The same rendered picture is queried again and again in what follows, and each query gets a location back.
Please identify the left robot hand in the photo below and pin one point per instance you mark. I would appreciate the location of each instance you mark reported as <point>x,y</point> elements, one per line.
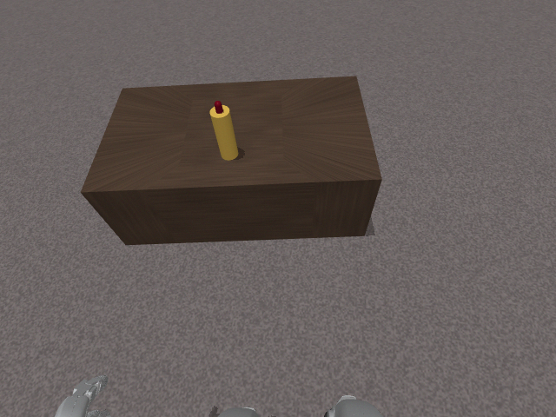
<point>84,393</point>

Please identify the bottle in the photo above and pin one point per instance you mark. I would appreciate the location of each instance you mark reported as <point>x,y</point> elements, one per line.
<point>224,131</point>

